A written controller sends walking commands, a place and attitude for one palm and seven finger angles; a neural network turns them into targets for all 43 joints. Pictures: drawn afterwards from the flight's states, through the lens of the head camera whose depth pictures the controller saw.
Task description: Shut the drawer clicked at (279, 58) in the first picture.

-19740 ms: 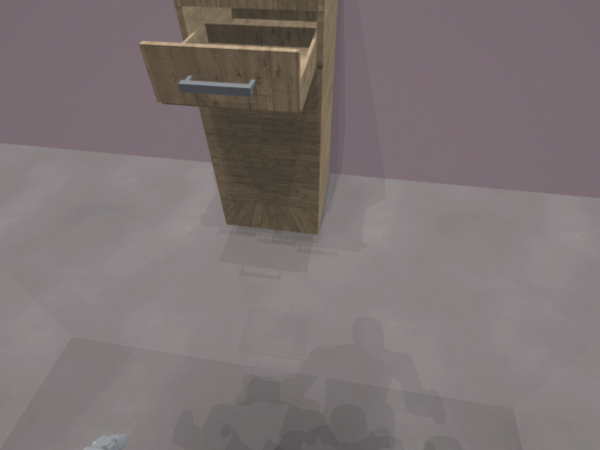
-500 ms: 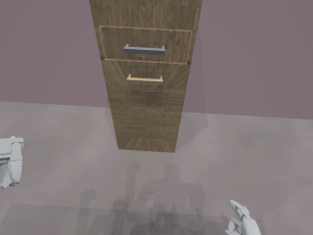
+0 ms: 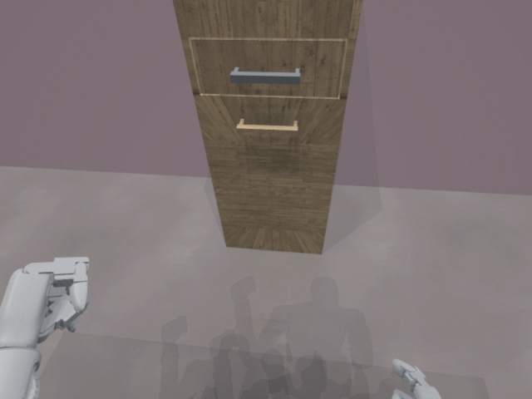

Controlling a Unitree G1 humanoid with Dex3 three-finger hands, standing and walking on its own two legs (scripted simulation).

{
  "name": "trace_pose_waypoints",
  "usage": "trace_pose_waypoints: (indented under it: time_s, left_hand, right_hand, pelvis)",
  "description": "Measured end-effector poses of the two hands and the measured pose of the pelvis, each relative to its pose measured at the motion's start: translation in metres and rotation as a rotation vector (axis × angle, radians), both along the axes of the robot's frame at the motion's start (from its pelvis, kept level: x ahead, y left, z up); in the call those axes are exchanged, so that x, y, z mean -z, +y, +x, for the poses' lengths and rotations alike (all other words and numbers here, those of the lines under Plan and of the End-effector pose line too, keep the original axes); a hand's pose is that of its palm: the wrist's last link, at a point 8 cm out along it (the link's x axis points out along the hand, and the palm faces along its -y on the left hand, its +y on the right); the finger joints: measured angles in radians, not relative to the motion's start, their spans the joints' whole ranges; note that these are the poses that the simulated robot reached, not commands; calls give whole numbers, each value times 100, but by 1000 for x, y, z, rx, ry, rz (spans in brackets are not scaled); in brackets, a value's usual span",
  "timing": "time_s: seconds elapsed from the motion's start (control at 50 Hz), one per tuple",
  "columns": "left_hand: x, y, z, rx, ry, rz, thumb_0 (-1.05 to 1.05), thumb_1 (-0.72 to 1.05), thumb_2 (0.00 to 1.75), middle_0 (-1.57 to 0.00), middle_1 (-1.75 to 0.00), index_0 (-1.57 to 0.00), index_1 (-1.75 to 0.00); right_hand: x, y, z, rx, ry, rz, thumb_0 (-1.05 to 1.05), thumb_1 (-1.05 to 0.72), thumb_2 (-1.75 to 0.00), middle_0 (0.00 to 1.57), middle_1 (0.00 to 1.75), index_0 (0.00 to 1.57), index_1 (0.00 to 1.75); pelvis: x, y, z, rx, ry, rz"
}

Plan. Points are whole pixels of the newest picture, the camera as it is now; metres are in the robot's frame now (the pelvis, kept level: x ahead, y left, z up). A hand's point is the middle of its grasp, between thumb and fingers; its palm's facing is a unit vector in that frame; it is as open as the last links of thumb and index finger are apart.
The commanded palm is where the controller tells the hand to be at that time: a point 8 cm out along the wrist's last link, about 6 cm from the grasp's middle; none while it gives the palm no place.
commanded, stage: let the arm hang, fingers relaxed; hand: left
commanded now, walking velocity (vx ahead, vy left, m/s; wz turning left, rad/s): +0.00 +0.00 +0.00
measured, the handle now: (265, 74) +0.85 +0.05 +0.09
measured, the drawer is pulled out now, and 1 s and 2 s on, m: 0.00 0.00 0.00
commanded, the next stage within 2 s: look to check the result in 1.02 s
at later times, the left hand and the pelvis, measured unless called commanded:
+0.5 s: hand out of the picture -0.02 +0.20 -0.15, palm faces +0.05 -0.97 -0.24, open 5.3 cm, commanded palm none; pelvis -0.01 +0.01 +0.02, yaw +1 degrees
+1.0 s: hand out of the picture -0.02 +0.17 -0.16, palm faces +0.05 -0.99 -0.16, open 7.4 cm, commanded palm none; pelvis -0.01 +0.02 +0.02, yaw +0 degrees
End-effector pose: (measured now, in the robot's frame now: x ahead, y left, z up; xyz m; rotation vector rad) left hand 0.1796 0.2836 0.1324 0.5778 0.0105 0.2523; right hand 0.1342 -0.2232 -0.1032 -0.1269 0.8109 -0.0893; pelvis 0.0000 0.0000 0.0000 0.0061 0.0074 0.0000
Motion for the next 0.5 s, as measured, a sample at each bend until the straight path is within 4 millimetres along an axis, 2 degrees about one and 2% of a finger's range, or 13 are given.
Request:
trace_pose_waypoints:
  time_s: [0.04, 0.1, 0.14, 0.16, 0.18, 0.24, 0.32, 0.42, 0.5]
  left_hand:
    - [73, 1, 1, -90, 269, -134, 0, 90, 90, -136, -156, -136, -156]
    - [170, -20, -24, -157, 609, -307, 1, 90, 90, -129, -149, -129, -150]
    - [219, -43, -54, -162, 798, -410, 1, 91, 90, -123, -143, -123, -144]
    - [238, -55, -71, -162, 883, -458, 1, 91, 90, -120, -140, -120, -140]
    - [248, -58, -83, -200, 912, -492, 1, 90, 90, -117, -139, -116, -137]
    - [258, -41, -105, -283, 955, -517, 2, 90, 90, -108, -136, -106, -126]
    - [258, -29, -146, -335, 1092, -494, 2, 90, 90, -93, -118, -91, -109]
    - [254, -27, -191, -390, 1250, -475, 1, 90, 90, -73, -93, -72, -88]
    - [252, -32, -209, -409, 1314, -484, 1, 91, 90, -57, -73, -56, -71]
  right_hand:
    - [13, -7, -2, 0, 55, -1, 1, -91, -90, 21, 30, 20, 30]
    - [22, -17, -14, 0, 135, -38, 1, -91, -90, 21, 30, 20, 30]
    - [20, -22, -27, 10, 201, -75, 1, -91, -90, 21, 30, 20, 30]
    - [16, -24, -36, 17, 233, -92, 1, -91, -90, 21, 30, 20, 30]
    - [13, -25, -45, 22, 263, -110, 1, -91, -90, 20, 30, 20, 30]
    - [6, -28, -71, 14, 362, -150, 1, -91, -90, 20, 30, 20, 30]
    - [9, -27, -97, 35, 460, -142, 1, -91, -90, 20, 30, 20, 30]
    - [18, -13, -118, 63, 519, -84, 1, -91, -90, 20, 30, 20, 30]
    - [25, 6, -132, 70, 558, -35, 0, -91, -90, 20, 30, 20, 30]
  pelvis:
    - [3, 1, 1, -18, -1, 3]
    - [8, 2, 1, -37, -18, -1]
    - [8, 1, -1, -39, -37, 6]
    - [6, 1, -2, -36, -44, 10]
    - [5, 0, -3, -37, -46, 10]
    - [-2, -3, -6, -45, -41, -8]
    - [-9, -3, -9, -44, -32, -25]
    - [-15, 3, -9, -31, -29, -22]
    - [-17, 8, -8, -20, -34, -17]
